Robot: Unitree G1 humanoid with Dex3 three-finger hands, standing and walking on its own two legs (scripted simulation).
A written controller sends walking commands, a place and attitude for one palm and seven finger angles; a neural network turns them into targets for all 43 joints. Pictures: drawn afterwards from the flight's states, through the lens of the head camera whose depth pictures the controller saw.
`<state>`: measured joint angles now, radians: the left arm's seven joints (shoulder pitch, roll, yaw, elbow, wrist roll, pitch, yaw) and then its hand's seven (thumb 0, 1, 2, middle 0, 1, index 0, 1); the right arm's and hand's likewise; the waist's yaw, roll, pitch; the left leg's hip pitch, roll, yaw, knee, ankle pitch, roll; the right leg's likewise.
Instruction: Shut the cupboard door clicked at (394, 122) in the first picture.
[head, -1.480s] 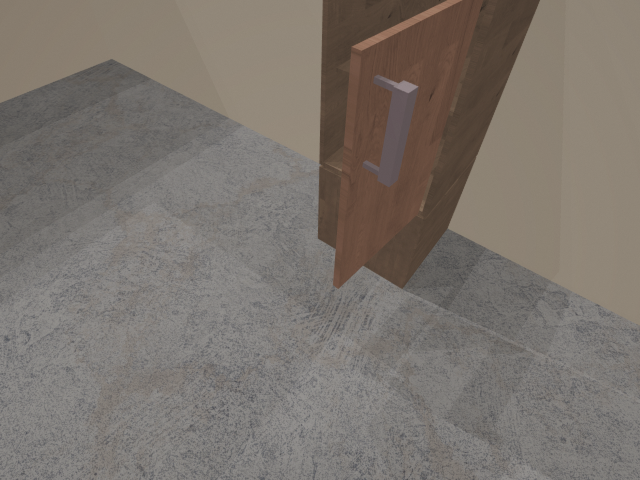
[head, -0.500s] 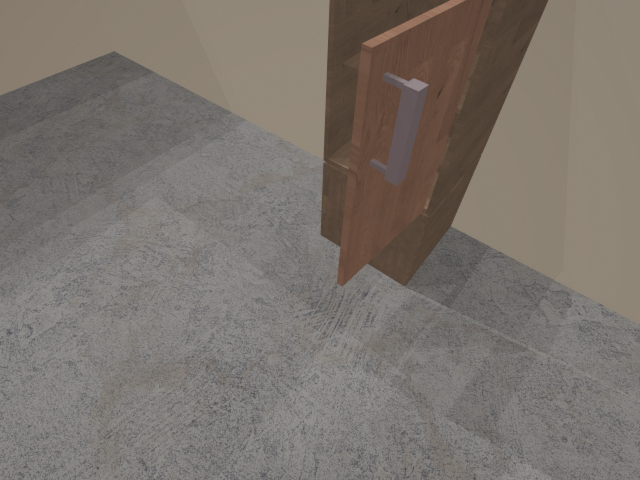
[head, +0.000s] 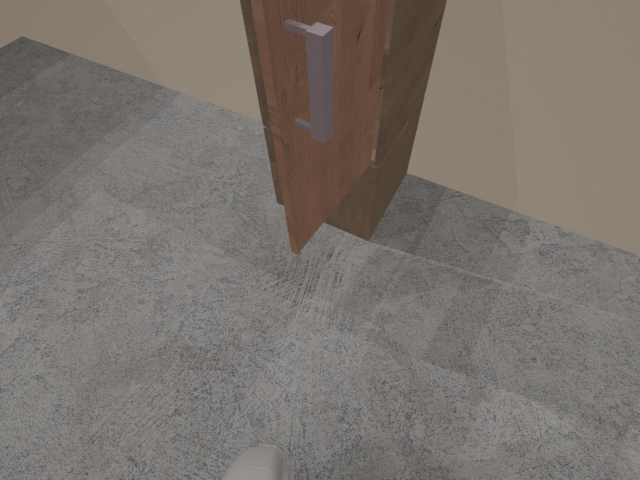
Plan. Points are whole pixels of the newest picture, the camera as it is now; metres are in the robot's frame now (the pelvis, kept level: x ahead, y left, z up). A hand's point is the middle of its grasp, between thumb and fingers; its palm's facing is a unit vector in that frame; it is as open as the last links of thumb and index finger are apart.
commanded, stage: walk around to get in front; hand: left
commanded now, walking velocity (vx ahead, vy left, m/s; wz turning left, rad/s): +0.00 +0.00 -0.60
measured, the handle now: (308, 84) +0.63 +0.07 +0.11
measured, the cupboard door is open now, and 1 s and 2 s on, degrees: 85 85 85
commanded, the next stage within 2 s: none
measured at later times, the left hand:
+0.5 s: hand (169, 446) +0.16 +0.25 -0.17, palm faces -0.23 -0.96 -0.19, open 7.4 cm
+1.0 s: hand (261, 391) +0.24 +0.12 -0.17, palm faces -0.60 -0.77 -0.22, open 7.4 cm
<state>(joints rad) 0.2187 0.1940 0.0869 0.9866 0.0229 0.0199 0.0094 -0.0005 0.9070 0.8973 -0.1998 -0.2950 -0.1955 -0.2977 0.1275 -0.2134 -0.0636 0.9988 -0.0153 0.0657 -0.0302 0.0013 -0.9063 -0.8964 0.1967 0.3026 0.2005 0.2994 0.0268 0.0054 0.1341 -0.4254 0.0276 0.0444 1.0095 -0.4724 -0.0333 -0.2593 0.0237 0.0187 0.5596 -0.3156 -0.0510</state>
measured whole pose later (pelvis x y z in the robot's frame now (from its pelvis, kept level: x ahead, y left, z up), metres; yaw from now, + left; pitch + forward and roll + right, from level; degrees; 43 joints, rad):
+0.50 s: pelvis +0.02 +0.06 +0.01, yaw -17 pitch +1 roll -3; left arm 0.15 0.28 0.11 0.90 0.02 0.06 -0.03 0.00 0.91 0.90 -0.20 -0.29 -0.19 -0.30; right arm 0.16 -0.18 -0.01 0.88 -0.02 0.01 -0.04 0.00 -0.90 -0.90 0.20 0.30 0.20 0.30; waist 0.03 -0.05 0.14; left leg -0.20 0.07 0.10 0.48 -0.31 0.02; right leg -0.53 0.00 0.02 1.18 -0.44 0.07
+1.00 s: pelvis +0.05 +0.03 +0.00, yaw -36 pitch +2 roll +0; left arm 0.13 0.22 0.06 0.89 0.02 0.03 0.00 0.00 0.90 0.90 -0.20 -0.30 -0.20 -0.30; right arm 0.15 -0.22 -0.05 0.89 -0.01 0.05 -0.01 0.00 -0.91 -0.90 0.20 0.30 0.20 0.30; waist -0.03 -0.02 0.14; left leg -0.45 0.06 0.02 0.93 -0.42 -0.08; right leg -0.27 0.03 0.07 0.51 -0.27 -0.01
